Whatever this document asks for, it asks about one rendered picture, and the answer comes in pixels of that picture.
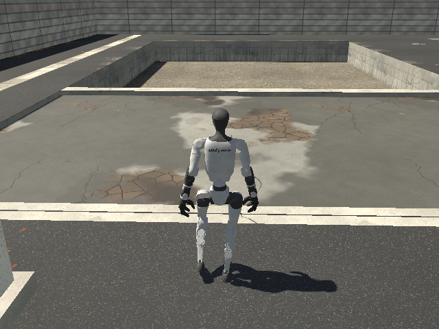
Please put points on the right robot upper arm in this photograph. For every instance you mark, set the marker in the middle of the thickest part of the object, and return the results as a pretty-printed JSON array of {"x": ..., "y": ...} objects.
[{"x": 241, "y": 145}]

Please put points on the robot left forearm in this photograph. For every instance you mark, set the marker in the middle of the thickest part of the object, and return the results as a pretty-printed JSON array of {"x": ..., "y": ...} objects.
[{"x": 187, "y": 185}]

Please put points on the right robot thigh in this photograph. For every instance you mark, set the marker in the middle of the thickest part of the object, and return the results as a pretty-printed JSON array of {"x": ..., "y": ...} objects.
[{"x": 234, "y": 210}]

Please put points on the robot left hand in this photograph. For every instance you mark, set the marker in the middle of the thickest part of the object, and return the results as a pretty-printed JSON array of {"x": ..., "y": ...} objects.
[{"x": 183, "y": 207}]

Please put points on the left robot upper arm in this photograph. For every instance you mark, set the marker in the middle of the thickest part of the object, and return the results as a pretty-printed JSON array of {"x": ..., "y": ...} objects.
[{"x": 195, "y": 156}]

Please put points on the robot torso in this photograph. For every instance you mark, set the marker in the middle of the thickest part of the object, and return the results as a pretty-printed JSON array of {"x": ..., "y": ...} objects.
[{"x": 219, "y": 166}]

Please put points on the robot right forearm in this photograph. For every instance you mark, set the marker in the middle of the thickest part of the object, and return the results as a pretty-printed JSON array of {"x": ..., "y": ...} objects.
[{"x": 251, "y": 184}]

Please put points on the robot right hand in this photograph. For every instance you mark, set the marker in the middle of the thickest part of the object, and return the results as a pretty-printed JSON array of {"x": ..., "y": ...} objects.
[{"x": 253, "y": 201}]

